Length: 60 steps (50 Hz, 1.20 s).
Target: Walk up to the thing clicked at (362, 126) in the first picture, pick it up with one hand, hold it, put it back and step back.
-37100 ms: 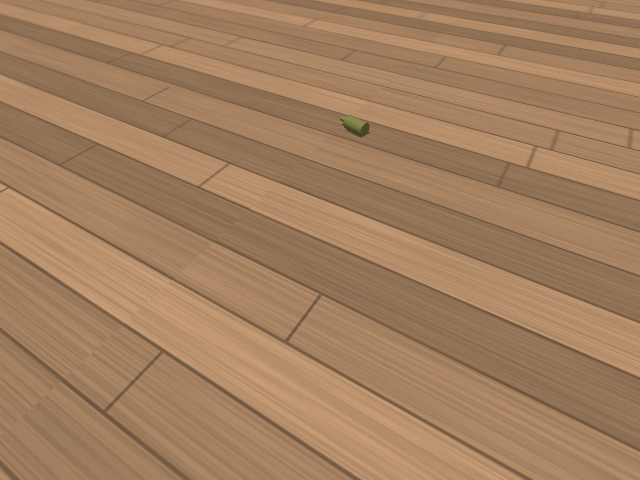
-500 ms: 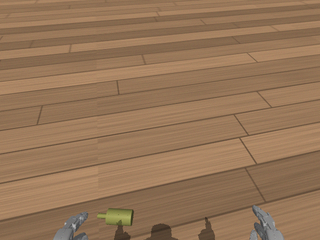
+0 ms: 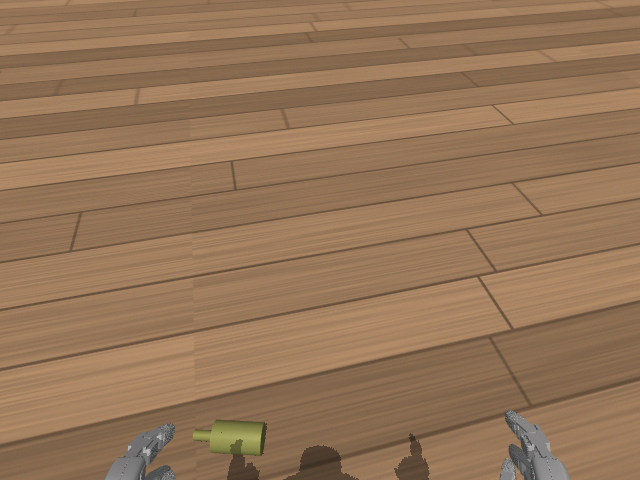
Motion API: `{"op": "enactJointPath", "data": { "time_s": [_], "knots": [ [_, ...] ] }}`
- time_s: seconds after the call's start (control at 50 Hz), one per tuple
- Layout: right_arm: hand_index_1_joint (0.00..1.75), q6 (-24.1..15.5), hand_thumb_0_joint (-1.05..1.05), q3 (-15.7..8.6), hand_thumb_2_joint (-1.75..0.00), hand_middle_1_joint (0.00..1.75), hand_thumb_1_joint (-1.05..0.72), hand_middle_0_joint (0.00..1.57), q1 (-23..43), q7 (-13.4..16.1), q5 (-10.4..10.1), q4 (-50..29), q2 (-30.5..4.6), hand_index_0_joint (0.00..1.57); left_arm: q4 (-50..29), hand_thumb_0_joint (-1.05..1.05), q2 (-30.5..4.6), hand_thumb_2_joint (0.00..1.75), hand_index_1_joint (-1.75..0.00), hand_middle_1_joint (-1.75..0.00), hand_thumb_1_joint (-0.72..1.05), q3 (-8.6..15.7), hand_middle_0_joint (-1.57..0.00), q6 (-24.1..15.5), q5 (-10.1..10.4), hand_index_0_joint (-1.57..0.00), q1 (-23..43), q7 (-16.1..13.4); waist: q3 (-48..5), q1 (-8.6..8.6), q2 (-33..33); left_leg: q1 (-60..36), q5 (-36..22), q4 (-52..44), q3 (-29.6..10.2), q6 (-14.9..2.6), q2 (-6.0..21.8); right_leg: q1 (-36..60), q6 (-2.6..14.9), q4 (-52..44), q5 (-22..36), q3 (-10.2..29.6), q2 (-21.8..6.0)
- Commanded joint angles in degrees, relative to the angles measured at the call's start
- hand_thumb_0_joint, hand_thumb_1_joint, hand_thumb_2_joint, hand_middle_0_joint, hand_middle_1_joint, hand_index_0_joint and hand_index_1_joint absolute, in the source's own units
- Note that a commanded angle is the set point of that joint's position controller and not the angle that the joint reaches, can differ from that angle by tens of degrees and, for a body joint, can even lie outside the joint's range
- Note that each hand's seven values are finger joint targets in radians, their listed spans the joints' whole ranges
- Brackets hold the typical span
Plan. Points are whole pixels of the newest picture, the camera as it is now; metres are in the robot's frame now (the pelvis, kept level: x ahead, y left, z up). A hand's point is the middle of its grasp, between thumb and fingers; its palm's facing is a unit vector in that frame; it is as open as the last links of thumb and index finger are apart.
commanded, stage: home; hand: left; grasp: from above
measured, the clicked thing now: (228, 436) +0.43 +0.26 -0.67
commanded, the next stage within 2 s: stand in 0.18 s
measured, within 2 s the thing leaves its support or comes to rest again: neither
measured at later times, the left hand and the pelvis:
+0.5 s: hand out of the picture +0.12 +0.23 -0.10, palm faces +0.03 -0.94 -0.33, open 7.4 cm; pelvis -0.02 +0.00 +0.02, yaw +0 degrees
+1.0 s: hand out of the picture +0.01 +0.24 -0.10, palm faces +0.05 -0.94 -0.33, open 7.4 cm; pelvis -0.02 +0.01 +0.06, yaw +1 degrees
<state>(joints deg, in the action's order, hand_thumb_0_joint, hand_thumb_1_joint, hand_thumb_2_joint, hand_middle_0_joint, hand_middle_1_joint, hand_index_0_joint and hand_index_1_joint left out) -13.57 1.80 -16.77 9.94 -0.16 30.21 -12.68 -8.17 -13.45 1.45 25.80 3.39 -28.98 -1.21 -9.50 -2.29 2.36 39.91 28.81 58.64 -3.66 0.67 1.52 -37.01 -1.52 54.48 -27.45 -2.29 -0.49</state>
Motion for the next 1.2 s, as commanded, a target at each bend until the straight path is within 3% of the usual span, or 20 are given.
{"op": "enactJointPath", "data": {
  "time_s": [0.0,0.08,0.12,0.16,0.24,0.26,0.28,0.3,0.32,0.36,0.38,0.42,0.46,0.5,0.56,0.72,0.88,0.94,0.98,1.18],
  "knots": [
    [0.30,-3.18,0.00,-3.32,-0.90,0.30,-0.90,0.20,3.16,1.05,-0.16,-9.13,-7.35,0.20,-10.22,0.00,-5.64,0.90,-0.30,-0.30,0.90,3.61,-0.20,-2.80,-0.48,-0.20,-0.39,-0.52,-4.00,-0.14,-0.46,-5.52,-15.54,-9.44,0.83,-1.25,-1.18,2.70,1.54,-8.00,13.34,-1.65,1.97],
    [0.30,-3.09,0.00,-3.44,-0.90,0.30,-0.90,0.20,3.19,1.04,-0.22,-9.07,-7.20,0.20,-11.32,0.00,-5.64,0.90,-0.30,-0.30,0.90,4.00,-0.20,-2.95,-0.33,-0.20,0.77,-0.46,-5.82,0.02,0.25,-5.79,-15.13,-9.39,0.89,-1.24,-1.29,3.36,1.68,-8.09,13.01,-1.43,1.71],
    [0.30,-3.05,0.00,-3.28,-0.90,0.30,-0.90,0.20,3.71,1.00,-0.26,-9.29,-7.20,0.20,-11.14,0.00,-5.72,0.90,-0.30,-0.30,0.90,3.63,-0.20,-3.03,-0.40,-0.20,1.07,-0.52,-3.83,-0.09,0.01,-4.87,-13.38,-9.67,0.92,-1.32,-1.29,2.63,1.54,-8.43,11.64,-1.53,1.81],
    [0.30,-3.09,0.00,-3.41,-0.90,0.30,-0.90,0.20,3.08,1.14,-0.20,-9.15,-7.29,0.20,-11.72,0.00,-5.64,0.90,-0.30,-0.30,0.90,3.32,-0.20,-3.06,-0.52,-0.20,1.61,-0.50,-5.30,-0.55,0.92,-5.99,-15.51,-9.43,0.86,-1.21,-1.20,2.97,1.65,-7.85,13.43,-1.52,1.79],
    [0.30,-2.91,0.00,-3.11,-0.90,0.30,-0.90,0.20,3.74,1.03,-0.29,-9.14,-7.10,0.20,-10.85,0.00,-5.79,0.90,-0.30,-0.30,0.90,3.65,-0.20,-2.77,-0.56,-0.20,1.30,-0.55,-2.45,0.04,0.91,-4.16,-10.37,-10.45,0.57,-1.31,-1.24,1.69,1.64,-8.89,8.99,-1.52,1.72],
    [0.30,3.36,0.00,-5.51,-0.90,0.30,-0.90,0.20,7.90,-2.39,6.67,5.25,-12.95,0.20,9.25,0.00,-10.58,0.90,-0.30,-0.30,0.90,4.08,-0.20,-14.65,-7.02,-0.20,17.37,-2.64,10.16,4.22,-2.79,-4.85,-19.18,-14.81,-1.71,-3.94,0.37,13.06,3.32,-11.44,8.00,2.86,-3.11],
    [0.30,5.54,0.00,-6.37,-0.90,0.30,-0.90,0.20,8.12,-3.97,6.75,5.97,-13.97,0.20,19.23,0.00,-11.50,0.90,-0.30,-0.30,0.90,4.90,-0.20,-18.51,-7.44,-0.20,13.42,-2.24,4.55,3.86,-5.89,-8.95,-19.11,-14.41,0.20,-4.69,-0.26,14.49,5.17,-13.50,7.35,6.75,-4.05],
    [0.30,6.64,0.00,-6.25,-0.90,0.30,-0.90,0.20,7.63,-5.02,6.86,5.49,-13.72,0.20,21.88,0.00,-12.13,0.90,-0.30,-0.30,0.90,4.83,-0.20,-20.33,-7.69,-0.20,13.41,-1.95,4.10,2.94,-7.33,-10.84,-17.30,-14.59,0.17,-4.68,-0.52,12.61,6.20,-14.43,5.67,9.25,-4.87],
    [0.30,7.34,0.00,-6.11,-0.90,0.30,-0.90,0.20,6.80,-5.77,6.91,5.27,-13.62,0.20,23.33,0.00,-11.90,0.90,-0.30,-0.30,0.90,4.17,-0.20,-21.41,-7.54,-0.20,14.42,-1.50,5.38,2.09,-4.30,-11.43,-17.26,-15.97,-1.02,-4.35,-0.65,11.27,5.88,-14.55,6.69,8.04,-3.60],
    [0.30,7.65,0.00,-5.76,-0.90,0.30,-0.90,0.20,6.33,-7.72,4.23,7.91,-12.36,0.20,27.95,0.00,-11.91,0.90,-0.30,-0.30,0.90,3.72,-0.20,-23.10,-7.04,-0.20,15.66,-1.08,2.33,3.43,0.13,-15.72,-18.83,-18.94,-2.14,-4.73,-0.07,16.51,4.38,-12.16,11.79,5.67,-3.85],
    [0.30,7.97,0.00,-6.24,-0.90,0.30,-0.90,0.20,7.23,-8.23,3.62,8.78,-12.76,0.20,30.14,0.00,-11.60,0.90,-0.30,-0.30,0.90,3.80,-0.20,-23.22,-6.80,-0.20,14.86,-1.07,2.77,4.48,-1.72,-17.26,-18.96,-19.08,-1.79,-4.60,0.10,15.63,4.18,-13.40,12.16,5.80,-3.98],
    [0.30,8.41,0.00,-6.54,-0.90,0.30,-0.90,0.20,8.41,-8.69,2.95,10.07,-12.59,0.20,34.92,0.00,-11.04,0.90,-0.30,-0.30,0.90,4.15,-0.20,-23.60,-6.24,-0.20,15.88,-1.06,2.64,4.76,-1.06,-18.58,-18.52,-21.03,-3.31,-4.41,0.72,15.95,3.45,-14.59,11.43,4.97,-3.44],
    [0.30,9.27,0.00,-6.74,-0.90,0.30,-0.90,0.20,8.87,-9.03,2.91,12.02,-12.32,0.20,39.57,0.00,-11.36,0.90,-0.30,-0.30,0.90,3.96,-0.20,-24.53,-6.40,-0.20,17.20,-1.25,3.57,4.26,-3.41,-18.37,-17.10,-20.68,-2.28,-4.20,-0.14,18.29,3.49,-18.27,12.28,6.36,-4.94],
    [0.30,9.87,0.00,-6.82,-0.90,0.30,-0.90,0.20,8.20,-8.92,3.08,13.70,-12.40,0.20,42.73,0.00,-11.88,0.90,-0.30,-0.30,0.90,4.10,-0.20,-25.48,-6.37,-0.20,18.70,-1.27,2.94,3.33,-4.03,-21.76,-19.68,-21.02,-1.46,-4.03,-0.20,19.11,3.38,-19.58,15.31,6.87,-5.59],
    [0.30,10.19,0.00,-6.98,-0.90,0.30,-0.90,0.20,8.23,-8.75,3.12,16.21,-13.27,0.20,47.44,0.00,-11.07,0.90,-0.30,-0.30,0.90,3.86,-0.20,-25.94,-5.85,-0.20,18.58,-1.38,4.83,3.79,0.15,-24.15,-21.88,-25.82,-4.77,-4.56,1.83,19.55,2.57,-19.49,16.03,4.22,-3.87],
    [0.30,11.79,0.00,-6.59,-0.90,0.30,-0.90,0.20,8.87,-8.11,2.47,22.07,-14.30,0.20,58.40,0.00,-12.15,0.90,-0.30,-0.30,0.90,3.41,-0.20,-26.16,-5.48,-0.20,17.58,-1.20,11.23,3.39,0.09,-24.45,-12.04,-35.93,-6.35,-3.38,2.66,24.55,2.60,-27.78,13.24,4.53,-4.24],
    [0.30,12.36,0.00,-6.24,-0.90,0.30,-0.90,0.20,8.88,-8.09,1.65,26.27,-14.06,0.20,64.56,0.00,-13.31,0.90,-0.30,-0.30,0.90,2.89,-0.20,-26.80,-5.36,-0.20,18.62,-1.44,10.87,2.93,-2.16,-30.07,-18.74,-37.58,-4.73,-2.68,2.59,28.25,1.92,-33.48,16.79,4.78,-5.69],
    [0.30,12.79,0.00,-6.17,-0.90,0.30,-0.90,0.20,9.12,-8.24,1.67,27.37,-14.44,0.20,66.11,0.00,-13.29,0.90,-0.30,-0.30,0.90,2.51,-0.20,-26.56,-5.46,-0.20,18.72,-1.33,14.24,2.87,-1.07,-28.35,-12.25,-40.21,-5.44,-2.33,2.71,27.03,1.57,-35.10,12.08,4.40,-4.89],
    [0.30,12.90,0.00,-6.20,-0.90,0.30,-0.90,0.20,9.33,-8.27,1.74,27.84,-14.72,0.20,66.96,0.00,-13.42,0.90,-0.30,-0.30,0.90,2.61,-0.20,-26.46,-5.38,-0.20,18.80,-1.25,14.25,3.05,-0.15,-26.80,-10.48,-41.56,-5.89,-2.48,3.03,28.78,1.59,-34.80,12.57,4.25,-5.00],
    [0.30,13.03,0.00,-5.69,-0.90,0.30,-0.90,0.20,9.15,-8.72,1.51,29.68,-14.60,0.20,68.97,0.00,-14.82,0.90,-0.30,-0.30,0.90,2.40,-0.20,-26.76,-5.21,-0.20,20.23,-0.91,14.15,2.60,-2.27,-28.55,-12.52,-41.14,-4.89,-2.23,2.85,28.23,1.73,-37.82,9.60,5.64,-5.93]
  ]
}}
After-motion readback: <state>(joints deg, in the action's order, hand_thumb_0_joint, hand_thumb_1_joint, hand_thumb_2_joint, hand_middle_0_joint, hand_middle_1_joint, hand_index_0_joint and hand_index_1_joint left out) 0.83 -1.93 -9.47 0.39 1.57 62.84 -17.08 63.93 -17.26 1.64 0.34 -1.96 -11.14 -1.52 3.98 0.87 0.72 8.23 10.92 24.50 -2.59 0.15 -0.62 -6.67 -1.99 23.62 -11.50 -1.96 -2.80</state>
